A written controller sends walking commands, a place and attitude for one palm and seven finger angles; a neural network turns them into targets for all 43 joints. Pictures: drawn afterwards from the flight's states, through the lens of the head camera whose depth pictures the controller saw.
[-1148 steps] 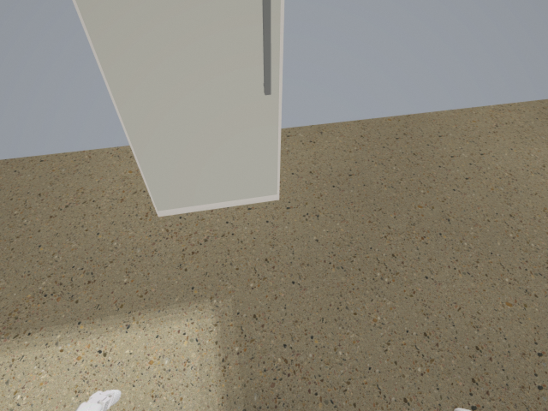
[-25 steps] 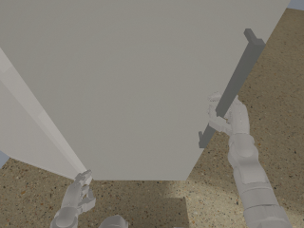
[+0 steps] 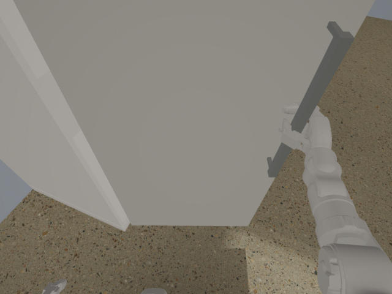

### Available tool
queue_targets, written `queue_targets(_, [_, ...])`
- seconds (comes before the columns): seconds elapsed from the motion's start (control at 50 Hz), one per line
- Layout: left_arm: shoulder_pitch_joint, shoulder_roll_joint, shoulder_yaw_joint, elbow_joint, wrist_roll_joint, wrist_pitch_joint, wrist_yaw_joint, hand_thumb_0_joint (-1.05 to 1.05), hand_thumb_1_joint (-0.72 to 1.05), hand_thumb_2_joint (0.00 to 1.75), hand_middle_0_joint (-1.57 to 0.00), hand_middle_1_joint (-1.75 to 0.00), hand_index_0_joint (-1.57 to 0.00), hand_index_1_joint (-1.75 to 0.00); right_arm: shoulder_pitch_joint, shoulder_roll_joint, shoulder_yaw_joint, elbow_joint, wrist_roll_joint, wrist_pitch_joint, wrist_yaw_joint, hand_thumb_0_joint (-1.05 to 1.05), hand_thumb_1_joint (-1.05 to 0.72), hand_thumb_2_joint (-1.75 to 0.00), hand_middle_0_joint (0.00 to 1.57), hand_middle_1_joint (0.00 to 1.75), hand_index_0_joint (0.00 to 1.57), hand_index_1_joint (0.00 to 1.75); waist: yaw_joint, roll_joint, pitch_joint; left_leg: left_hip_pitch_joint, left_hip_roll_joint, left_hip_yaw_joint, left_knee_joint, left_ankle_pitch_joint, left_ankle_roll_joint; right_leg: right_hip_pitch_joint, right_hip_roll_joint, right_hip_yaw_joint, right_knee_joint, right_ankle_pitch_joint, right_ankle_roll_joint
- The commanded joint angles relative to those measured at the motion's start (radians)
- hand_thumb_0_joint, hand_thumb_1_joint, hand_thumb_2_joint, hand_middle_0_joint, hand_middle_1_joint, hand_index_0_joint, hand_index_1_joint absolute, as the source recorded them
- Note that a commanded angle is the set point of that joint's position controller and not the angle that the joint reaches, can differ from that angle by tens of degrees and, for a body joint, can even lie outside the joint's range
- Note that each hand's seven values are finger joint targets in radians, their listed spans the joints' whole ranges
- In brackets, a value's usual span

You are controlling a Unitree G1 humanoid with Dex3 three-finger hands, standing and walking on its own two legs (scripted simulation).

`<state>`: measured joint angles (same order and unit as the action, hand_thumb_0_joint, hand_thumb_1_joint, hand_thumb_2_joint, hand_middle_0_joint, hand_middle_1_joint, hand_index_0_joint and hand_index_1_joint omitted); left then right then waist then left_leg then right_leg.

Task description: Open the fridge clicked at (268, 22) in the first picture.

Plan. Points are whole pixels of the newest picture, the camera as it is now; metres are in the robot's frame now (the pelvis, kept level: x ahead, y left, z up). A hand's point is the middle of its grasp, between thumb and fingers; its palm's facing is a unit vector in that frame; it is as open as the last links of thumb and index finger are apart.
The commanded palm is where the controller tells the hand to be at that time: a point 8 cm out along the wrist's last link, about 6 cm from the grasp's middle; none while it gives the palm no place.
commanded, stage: stop walking and hold the door back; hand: right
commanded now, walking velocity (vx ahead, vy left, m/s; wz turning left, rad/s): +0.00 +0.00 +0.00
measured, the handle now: (294, 119) +0.48 -0.16 +0.10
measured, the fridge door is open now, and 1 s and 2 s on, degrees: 67 69 68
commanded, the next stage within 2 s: loosen the grip on the handle in 0.20 s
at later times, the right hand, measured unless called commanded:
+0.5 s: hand (292, 139) +0.42 -0.15 +0.09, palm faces +0.05 +0.99 -0.11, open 7.3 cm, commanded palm +0.38 -0.20 +0.09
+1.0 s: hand (301, 143) +0.42 -0.16 +0.09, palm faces +0.08 +0.98 -0.17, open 14.4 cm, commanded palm +0.39 -0.23 +0.10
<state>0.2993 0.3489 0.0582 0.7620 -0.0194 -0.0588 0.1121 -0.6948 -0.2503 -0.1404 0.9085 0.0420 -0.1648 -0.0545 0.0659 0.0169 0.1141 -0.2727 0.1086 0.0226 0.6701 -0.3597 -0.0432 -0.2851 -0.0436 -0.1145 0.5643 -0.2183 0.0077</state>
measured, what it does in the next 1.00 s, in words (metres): shifts its weight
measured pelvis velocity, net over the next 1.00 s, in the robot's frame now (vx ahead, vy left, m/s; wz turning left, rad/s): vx -0.04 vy -0.03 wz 0.04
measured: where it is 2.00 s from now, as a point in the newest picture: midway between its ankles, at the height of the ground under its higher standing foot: outside the picture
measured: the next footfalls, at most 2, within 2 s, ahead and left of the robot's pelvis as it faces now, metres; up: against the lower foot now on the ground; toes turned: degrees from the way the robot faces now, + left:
none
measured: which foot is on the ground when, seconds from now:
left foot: down 0.00-1.00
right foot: down 0.00-1.00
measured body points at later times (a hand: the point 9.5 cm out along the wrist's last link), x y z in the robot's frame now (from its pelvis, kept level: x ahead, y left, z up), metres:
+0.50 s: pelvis -0.01 -0.02 +0.00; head +0.01 -0.02 +0.45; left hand +0.13 +0.25 -0.08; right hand +0.41 -0.20 +0.10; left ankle +0.00 +0.10 -0.73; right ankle +0.01 -0.13 -0.72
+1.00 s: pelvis -0.04 -0.03 -0.01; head -0.01 -0.04 +0.44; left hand -0.01 +0.22 -0.13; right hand +0.41 -0.22 +0.10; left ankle +0.00 +0.10 -0.73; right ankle +0.01 -0.13 -0.73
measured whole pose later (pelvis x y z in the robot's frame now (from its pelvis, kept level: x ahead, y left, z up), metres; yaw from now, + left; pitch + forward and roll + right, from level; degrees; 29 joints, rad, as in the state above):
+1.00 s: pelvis -0.04 -0.03 -0.01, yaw +3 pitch +6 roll +0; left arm 0.40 0.25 -0.03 0.71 0.00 -0.13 0.00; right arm -0.71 -0.29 -0.17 0.97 0.00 -0.24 -0.09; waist 0.09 0.00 -0.05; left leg -0.52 0.03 0.02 0.69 -0.27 -0.02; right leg -0.53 -0.02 -0.07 0.70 -0.28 -0.03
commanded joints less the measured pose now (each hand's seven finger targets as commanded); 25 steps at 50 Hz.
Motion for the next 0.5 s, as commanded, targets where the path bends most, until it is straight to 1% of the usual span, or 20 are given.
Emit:
queue_targets(0.0, [-0.090,0.021,-0.012,-0.181,-0.002,-0.052,-0.023,0.00,0.90,0.90,-0.20,-0.30,-0.20,-0.30,-0.379,-0.009,0.099,-0.358,0.013,-0.098,0.011,0.00,-0.90,-0.90,0.45,1.40,0.45,1.40,-0.038,-0.284,-0.345,-0.143,-0.084,0.024,0.182,-0.202,0.026,0.246,-0.288,0.366,-0.222,0.238,-0.179])
queue_targets(0.02, [-0.093,0.010,-0.021,-0.183,-0.002,-0.060,-0.021,0.00,0.90,0.90,-0.20,-0.30,-0.20,-0.30,-0.382,-0.018,0.093,-0.421,0.020,-0.105,0.011,0.00,-0.90,-0.90,0.45,1.40,0.45,1.40,-0.042,-0.293,-0.348,-0.132,-0.081,0.014,0.162,-0.176,0.029,0.250,-0.280,0.359,-0.196,0.285,-0.185])
queue_targets(0.08, [-0.055,0.047,-0.011,-0.154,-0.004,-0.063,-0.024,0.00,0.90,0.90,-0.20,-0.30,-0.20,-0.30,-0.374,-0.074,0.066,-0.424,0.006,-0.087,-0.005,0.00,-0.90,-0.90,0.45,1.40,0.45,1.40,-0.049,-0.237,-0.403,-0.008,-0.084,0.035,-0.044,-0.003,0.028,0.257,-0.222,0.188,-0.056,0.448,-0.131])
queue_targets(0.12, [-0.052,0.050,-0.016,-0.156,-0.007,-0.065,-0.022,0.00,0.90,0.90,-0.20,-0.30,-0.20,-0.30,-0.364,-0.104,0.054,-0.414,0.001,-0.079,-0.004,0.00,-0.90,-0.90,0.45,1.40,0.45,1.40,-0.054,-0.137,-0.412,0.106,-0.064,0.014,-0.213,0.177,0.031,0.201,-0.170,0.126,0.012,0.332,-0.077])
queue_targets(0.16, [-0.055,0.024,-0.025,-0.170,-0.008,-0.057,-0.014,0.00,0.90,0.90,-0.20,-0.30,-0.20,-0.30,-0.366,-0.132,0.051,-0.391,-0.007,-0.067,-0.012,0.00,-0.90,-0.90,0.45,1.40,0.45,1.40,-0.036,0.055,-0.435,0.217,0.094,-0.171,-0.204,0.538,0.088,0.055,-0.086,0.054,0.075,0.169,-0.008])
queue_targets(0.18, [-0.059,0.021,-0.021,-0.162,-0.013,-0.053,-0.009,0.00,0.90,0.90,-0.20,-0.30,-0.20,-0.30,-0.370,-0.171,0.016,-0.337,-0.005,-0.056,-0.017,0.00,-0.90,-0.90,0.45,1.40,0.45,1.40,-0.049,0.175,-0.401,0.229,0.143,-0.227,-0.208,0.603,0.119,-0.014,-0.035,0.050,0.118,-0.016,0.019])
queue_targets(0.2, [-0.076,0.022,-0.022,-0.157,-0.016,-0.051,-0.008,0.00,0.90,0.90,-0.20,-0.30,-0.20,-0.30,-0.417,-0.162,0.027,-0.298,-0.001,-0.048,-0.015,0.00,-0.90,-0.90,0.45,1.40,0.45,1.40,-0.063,0.265,-0.361,0.240,0.174,-0.274,-0.224,0.656,0.146,-0.079,-0.011,0.080,0.177,-0.168,0.024])
queue_targets(0.22, [-0.074,0.029,-0.022,-0.141,-0.019,-0.051,-0.003,0.00,0.90,0.90,-0.20,-0.30,-0.20,-0.30,-0.433,-0.157,0.033,-0.263,0.003,-0.039,-0.018,0.00,-0.90,-0.90,0.45,1.40,0.45,1.40,-0.061,0.259,-0.345,0.244,0.185,-0.271,-0.223,0.700,0.161,-0.102,-0.012,0.107,0.194,-0.205,0.018])
queue_targets(0.26, [-0.080,0.010,-0.038,-0.145,-0.011,-0.058,0.002,0.00,0.90,0.90,-0.20,-0.30,-0.20,-0.30,-0.421,-0.149,0.014,-0.250,-0.002,-0.044,-0.016,0.00,-0.90,-0.90,0.45,1.40,0.45,1.40,-0.071,0.247,-0.346,0.268,0.166,-0.205,-0.184,0.729,0.147,-0.092,-0.013,0.108,0.109,-0.191,0.008])
queue_targets(0.28, [-0.065,0.025,0.047,-0.181,0.008,-0.086,-0.032,0.00,0.90,0.90,-0.20,-0.30,-0.20,-0.30,-0.689,-0.683,-0.385,-0.370,-0.118,-0.066,-0.024,0.00,-0.90,-0.90,0.45,1.40,0.45,1.40,-0.129,0.326,-0.373,0.343,0.024,-0.190,-0.204,0.904,0.040,-0.130,0.051,0.006,0.070,-0.038,0.020])
queue_targets(0.3, [-0.099,0.029,-0.014,-0.162,0.024,-0.148,-0.051,0.00,0.90,0.90,-0.20,-0.30,-0.20,-0.30,-0.547,-0.337,-0.165,-0.106,-0.102,-0.010,0.019,0.00,-0.78,-0.84,0.45,1.40,0.45,1.40,-0.009,0.349,-0.697,0.344,-0.050,-0.086,-0.013,1.123,0.068,-0.070,0.106,0.048,-0.013,0.323,-0.040])
queue_targets(0.32, [0.025,0.058,0.013,-0.146,0.004,-0.150,-0.072,0.00,0.90,0.90,-0.20,-0.30,-0.20,-0.30,-0.354,-0.277,-0.178,-0.150,-0.043,0.010,0.018,0.00,-0.66,-0.78,0.45,1.40,0.45,1.40,-0.052,0.163,-0.725,0.228,-0.059,0.027,0.045,0.964,0.064,0.066,0.068,0.064,-0.072,0.552,-0.026])
queue_targets(0.34, [0.039,0.040,0.008,-0.132,0.006,-0.143,-0.077,0.00,0.90,0.90,-0.20,-0.30,-0.20,-0.30,-0.232,-0.083,-0.089,-0.161,-0.045,0.014,0.042,0.00,-0.54,-0.73,0.45,1.40,0.45,1.40,-0.029,0.163,-0.643,0.025,-0.097,0.057,0.036,0.755,0.046,0.161,0.045,0.091,-0.032,0.644,-0.029])
queue_targets(0.36, [0.007,0.043,-0.004,-0.138,0.012,-0.135,-0.094,0.00,0.90,0.90,-0.20,-0.30,-0.20,-0.30,-0.288,-0.113,-0.089,-0.234,-0.030,-0.027,0.053,0.00,-0.42,-0.67,0.45,1.40,0.45,1.40,-0.046,0.036,-0.546,-0.102,-0.105,0.037,-0.064,0.464,0.040,0.219,0.031,0.105,-0.020,0.471,-0.021])
queue_targets(0.38, [-0.022,0.035,-0.002,-0.157,0.020,-0.131,-0.100,0.00,0.90,0.90,-0.20,-0.30,-0.20,-0.30,-0.260,-0.120,-0.117,-0.226,-0.018,-0.045,0.046,0.00,-0.30,-0.61,0.45,1.40,0.45,1.40,-0.052,-0.080,-0.471,-0.114,-0.096,0.021,-0.086,0.446,0.057,0.189,0.031,0.085,0.010,0.440,-0.021])
queue_targets(0.4, [-0.021,0.037,-0.007,-0.167,0.023,-0.125,-0.106,0.00,0.90,0.90,-0.20,-0.30,-0.20,-0.30,-0.280,-0.179,-0.143,-0.276,-0.025,-0.069,0.028,0.00,-0.17,-0.55,0.45,1.40,0.45,1.40,-0.053,-0.142,-0.455,-0.103,-0.090,0.014,-0.079,0.450,0.066,0.152,0.035,0.081,0.029,0.434,-0.021])
queue_targets(0.42, [-0.016,0.037,-0.005,-0.181,0.023,-0.115,-0.113,0.00,0.90,0.90,-0.20,-0.30,-0.20,-0.30,-0.274,-0.190,-0.133,-0.296,-0.059,-0.076,0.016,0.00,-0.05,-0.49,0.45,1.40,0.45,1.40,-0.048,-0.134,-0.451,-0.090,-0.090,0.018,-0.069,0.486,0.073,0.134,0.033,0.083,0.049,0.503,-0.026])
queue_targets(0.44, [-0.007,0.030,-0.004,-0.194,0.021,-0.108,-0.122,0.00,0.90,0.90,-0.20,-0.30,-0.20,-0.30,-0.299,-0.135,-0.068,-0.303,-0.078,-0.084,0.008,0.00,0.07,-0.43,0.45,1.40,0.45,1.40,-0.028,-0.079,-0.445,-0.115,-0.096,0.022,-0.060,0.484,0.069,0.108,0.029,0.086,0.057,0.510,-0.032])
queue_targets(0.46, [0.009,0.036,0.006,-0.202,0.017,-0.102,-0.128,0.00,0.90,0.90,-0.20,-0.30,-0.20,-0.30,-0.285,-0.137,-0.061,-0.297,-0.092,-0.088,-0.003,0.00,0.19,-0.37,0.45,1.40,0.45,1.40,-0.025,-0.004,-0.455,-0.128,-0.102,0.029,-0.051,0.444,0.064,0.075,0.020,0.094,0.058,0.459,-0.033])
queue_targets(0.48, [0.006,0.039,0.011,-0.223,0.013,-0.096,-0.130,0.00,0.90,0.90,-0.20,-0.30,-0.20,-0.30,-0.259,-0.133,-0.051,-0.294,-0.103,-0.085,-0.013,0.00,0.31,-0.32,0.45,1.40,0.45,1.40,-0.031,0.017,-0.470,-0.131,-0.105,0.028,-0.049,0.394,0.063,0.043,0.021,0.091,0.051,0.379,-0.032])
